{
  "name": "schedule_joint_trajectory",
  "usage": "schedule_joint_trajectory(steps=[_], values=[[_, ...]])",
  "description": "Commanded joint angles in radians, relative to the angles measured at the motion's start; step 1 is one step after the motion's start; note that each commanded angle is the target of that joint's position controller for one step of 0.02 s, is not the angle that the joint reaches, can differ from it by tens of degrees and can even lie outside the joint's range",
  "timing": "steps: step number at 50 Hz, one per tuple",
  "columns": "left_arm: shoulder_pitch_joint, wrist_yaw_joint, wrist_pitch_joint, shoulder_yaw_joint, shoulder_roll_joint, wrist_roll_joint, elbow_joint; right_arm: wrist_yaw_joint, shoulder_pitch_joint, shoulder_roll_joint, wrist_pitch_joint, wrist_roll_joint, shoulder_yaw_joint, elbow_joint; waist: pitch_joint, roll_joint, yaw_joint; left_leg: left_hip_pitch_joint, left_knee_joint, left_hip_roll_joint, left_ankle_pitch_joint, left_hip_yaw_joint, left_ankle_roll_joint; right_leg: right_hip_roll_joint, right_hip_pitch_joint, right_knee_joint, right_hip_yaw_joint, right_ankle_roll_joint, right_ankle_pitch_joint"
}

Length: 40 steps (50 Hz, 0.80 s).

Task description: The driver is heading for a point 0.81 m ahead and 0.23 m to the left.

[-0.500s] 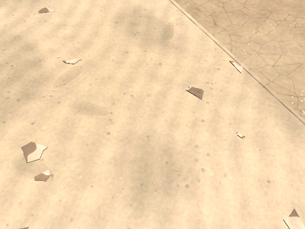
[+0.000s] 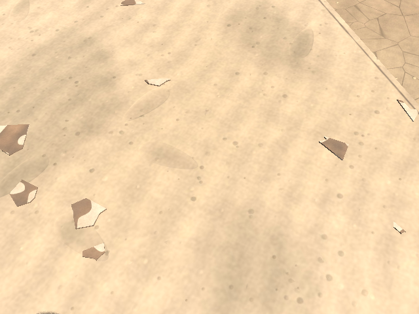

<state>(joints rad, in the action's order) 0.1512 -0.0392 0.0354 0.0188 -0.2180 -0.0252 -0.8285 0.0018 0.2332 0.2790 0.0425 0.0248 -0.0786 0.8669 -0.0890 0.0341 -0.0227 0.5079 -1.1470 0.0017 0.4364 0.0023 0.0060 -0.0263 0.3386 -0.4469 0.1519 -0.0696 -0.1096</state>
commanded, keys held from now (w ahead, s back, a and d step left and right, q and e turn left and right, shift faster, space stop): q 0.66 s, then no key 0.26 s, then w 0.08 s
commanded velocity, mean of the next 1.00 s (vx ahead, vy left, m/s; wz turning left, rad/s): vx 0.03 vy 0.00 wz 0.48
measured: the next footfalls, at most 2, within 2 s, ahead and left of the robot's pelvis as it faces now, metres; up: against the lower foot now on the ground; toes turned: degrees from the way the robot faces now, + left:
left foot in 0.24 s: +0.04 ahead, +0.12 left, +0.00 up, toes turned +12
right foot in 0.72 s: +0.09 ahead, -0.06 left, +0.00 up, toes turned +28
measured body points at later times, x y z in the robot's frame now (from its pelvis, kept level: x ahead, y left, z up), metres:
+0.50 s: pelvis +0.00 +0.03 +0.01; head +0.03 +0.07 +0.46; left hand +0.03 +0.33 -0.13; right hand +0.19 -0.20 -0.09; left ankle +0.00 +0.11 -0.74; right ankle +0.05 -0.10 -0.67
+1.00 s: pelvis +0.00 +0.00 +0.01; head +0.03 +0.00 +0.46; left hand -0.02 +0.29 -0.10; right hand +0.22 -0.18 -0.13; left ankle -0.09 +0.09 -0.70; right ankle +0.05 -0.08 -0.74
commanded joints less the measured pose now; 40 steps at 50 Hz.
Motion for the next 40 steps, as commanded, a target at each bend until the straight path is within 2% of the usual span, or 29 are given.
schedule_joint_trajectory(steps=[1, 5, 8, 10, 11, 12, 13, 14, 15, 16, 17, 18, 20, 22, 27, 32, 34, 35, 36, 37, 38, 39, 40], values=[[0.006, -0.004, 0.006, 0.032, -0.123, -0.006, 0.05, -0.009, 0.112, 0.022, 0.028, 0.005, -0.006, -0.038, 0.149, -0.152, -0.021, -0.054, 0.065, -0.035, -0.055, 0.007, 0.009, -0.27, -0.051, 0.194, -0.155, -0.161, 0.139], [0.01, 0.005, -0.013, 0.048, -0.158, -0.009, 0.052, -0.031, 0.023, 0.028, 0.039, 0.0, 0.003, -0.096, 0.153, -0.174, 0.008, -0.13, 0.265, -0.039, -0.063, 0.05, -0.007, -0.285, -0.046, 0.193, -0.112, -0.144, -0.039], [0.03, 0.013, -0.03, 0.062, -0.19, -0.009, 0.048, -0.036, -0.005, 0.043, 0.034, -0.006, 0.001, -0.13, 0.156, -0.173, 0.024, -0.18, 0.375, -0.027, -0.022, 0.081, -0.029, -0.319, -0.069, 0.157, -0.11, -0.125, -0.096], [0.024, 0.015, -0.042, 0.072, -0.206, -0.001, 0.047, -0.036, 0.035, 0.041, 0.022, -0.007, 0.0, -0.132, 0.155, -0.142, -0.004, -0.288, 0.546, -0.006, -0.086, 0.096, -0.058, -0.31, -0.034, 0.079, -0.068, -0.068, -0.124], [0.059, 0.018, -0.052, 0.075, -0.193, -0.005, 0.035, -0.032, 0.072, 0.061, 0.011, -0.004, -0.006, -0.12, 0.141, -0.065, -0.014, -0.354, 0.676, -0.01, -0.138, 0.035, -0.077, -0.277, 0.017, -0.02, -0.027, -0.006, -0.167], [0.1, 0.028, -0.064, 0.066, -0.134, -0.007, 0.041, -0.02, 0.082, 0.142, -0.004, 0.006, -0.021, -0.131, 0.101, 0.188, -0.004, -0.375, 0.893, -0.215, -0.147, -0.274, -0.122, -0.159, 0.147, -0.282, 0.075, 0.077, -0.346], [0.017, 0.014, -0.075, 0.055, -0.105, 0.002, 0.113, -0.009, 0.079, 0.28, -0.005, 0.006, -0.054, -0.152, 0.025, 0.312, -0.025, -0.284, 0.941, -0.4, -0.347, -0.557, -0.263, 0.012, 0.323, -0.432, -0.008, 0.123, -0.524], [-0.041, 0.011, -0.085, 0.057, -0.129, -0.004, 0.118, 0.004, 0.101, 0.233, -0.003, 0.01, -0.053, -0.138, 0.027, 0.155, -0.039, -0.275, 0.912, -0.359, -0.382, -0.468, -0.29, -0.016, 0.305, -0.565, -0.125, 0.118, -0.468], [-0.018, 0.015, -0.085, 0.057, -0.12, 0.01, 0.109, 0.011, 0.047, 0.188, -0.003, 0.002, -0.038, -0.145, 0.037, 0.119, 0.003, -0.259, 0.891, -0.29, -0.374, -0.377, -0.265, -0.019, 0.288, -0.587, -0.159, 0.111, -0.375], [0.011, 0.019, -0.075, 0.06, -0.125, 0.015, 0.091, 0.011, -0.024, 0.161, -0.001, -0.001, -0.03, -0.16, 0.046, 0.096, 0.038, -0.271, 0.878, -0.222, -0.372, -0.31, -0.228, -0.019, 0.272, -0.579, -0.173, 0.102, -0.295], [0.034, 0.021, -0.069, 0.067, -0.142, -0.001, 0.078, 0.012, -0.061, 0.144, -0.005, -0.009, -0.025, -0.177, 0.076, 0.111, 0.046, -0.306, 0.855, -0.188, -0.452, -0.276, -0.217, -0.005, 0.268, -0.603, -0.162, 0.097, -0.253], [0.057, 0.025, -0.067, 0.07, -0.148, -0.01, 0.066, 0.008, -0.066, 0.121, -0.008, -0.014, -0.019, -0.185, 0.118, 0.096, 0.046, -0.338, 0.834, -0.172, -0.546, -0.256, -0.221, 0.003, 0.25, -0.63, -0.16, 0.099, -0.241], [0.051, 0.028, -0.07, 0.068, -0.135, -0.003, 0.076, 0.002, -0.023, 0.123, -0.015, -0.02, -0.021, -0.181, 0.152, 0.053, 0.034, -0.392, 0.812, -0.176, -0.619, -0.27, -0.231, 0.01, 0.252, -0.626, -0.168, 0.108, -0.246], [0.022, 0.024, -0.076, 0.062, -0.121, 0.004, 0.094, 0.004, 0.016, 0.138, -0.017, -0.018, -0.027, -0.173, 0.143, 0.061, 0.013, -0.434, 0.807, -0.18, -0.597, -0.305, -0.24, 0.011, 0.272, -0.558, -0.177, 0.115, -0.257], [-0.02, 0.014, -0.076, 0.053, -0.123, 0.01, 0.131, 0.003, 0.048, 0.163, -0.01, -0.008, -0.038, -0.177, 0.136, 0.088, -0.021, -0.421, 0.791, -0.183, -0.524, -0.396, -0.261, 0.034, 0.206, -0.398, -0.192, 0.107, -0.302], [0.021, 0.005, -0.061, 0.048, -0.132, 0.025, 0.151, -0.011, -0.004, 0.178, -0.002, -0.005, -0.046, -0.191, 0.153, 0.099, 0.0, -0.345, 0.759, -0.154, -0.589, -0.482, -0.228, 0.08, 0.034, -0.232, -0.193, 0.077, -0.317], [0.097, -0.002, -0.051, 0.045, -0.123, 0.026, 0.137, -0.012, -0.057, 0.17, 0.001, -0.014, -0.044, -0.197, 0.159, 0.088, 0.05, -0.29, 0.728, -0.112, -0.543, -0.477, -0.174, 0.088, -0.107, -0.033, -0.182, 0.06, -0.216], [0.131, -0.009, -0.043, 0.048, -0.138, 0.018, 0.129, -0.007, -0.069, 0.147, 0.001, -0.023, -0.037, -0.201, 0.16, 0.058, 0.066, -0.217, 0.689, -0.068, -0.427, -0.449, -0.121, 0.042, -0.214, 0.106, -0.211, 0.048, -0.131], [0.118, -0.017, -0.038, 0.06, -0.213, -0.001, 0.142, -0.004, -0.025, 0.08, -0.003, -0.024, -0.019, -0.207, 0.162, -0.124, 0.034, -0.111, 0.536, 0.03, -0.164, -0.33, -0.061, -0.174, -0.284, 0.221, -0.423, 0.0, -0.193], [0.032, -0.011, -0.044, 0.075, -0.301, -0.004, 0.174, 0.004, 0.008, 0.081, -0.004, -0.017, -0.021, -0.211, 0.116, -0.289, 0.008, 0.028, 0.366, 0.204, 0.127, -0.13, -0.029, -0.359, -0.223, 0.251, -0.658, -0.122, -0.046], [0.06, -0.002, -0.045, 0.07, -0.253, -0.006, 0.168, 0.006, 0.002, 0.145, -0.002, 0.012, -0.036, -0.196, 0.116, -0.204, 0.023, -0.024, 0.176, 0.134, 0.151, -0.156, -0.02, -0.377, -0.145, 0.216, -0.637, -0.195, 0.051], [0.012, 0.005, -0.042, 0.049, -0.185, 0.004, 0.172, 0.001, 0.009, 0.146, 0.0, 0.005, -0.04, -0.176, 0.09, -0.136, -0.008, -0.044, 0.111, 0.124, 0.09, -0.175, -0.019, -0.31, -0.111, 0.201, -0.541, -0.185, 0.082], [-0.038, 0.009, -0.041, 0.041, -0.154, 0.006, 0.177, -0.004, 0.03, 0.136, 0.005, 0.0, -0.039, -0.155, 0.067, -0.12, -0.03, -0.058, 0.071, 0.12, 0.028, -0.167, -0.008, -0.236, -0.095, 0.185, -0.437, -0.148, 0.113]])
Keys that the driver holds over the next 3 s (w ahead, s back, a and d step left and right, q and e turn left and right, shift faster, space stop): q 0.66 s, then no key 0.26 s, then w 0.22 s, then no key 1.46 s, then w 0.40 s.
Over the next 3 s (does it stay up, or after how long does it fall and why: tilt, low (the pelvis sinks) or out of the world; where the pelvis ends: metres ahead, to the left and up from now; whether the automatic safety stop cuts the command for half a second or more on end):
stays up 0.26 0.09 -0.01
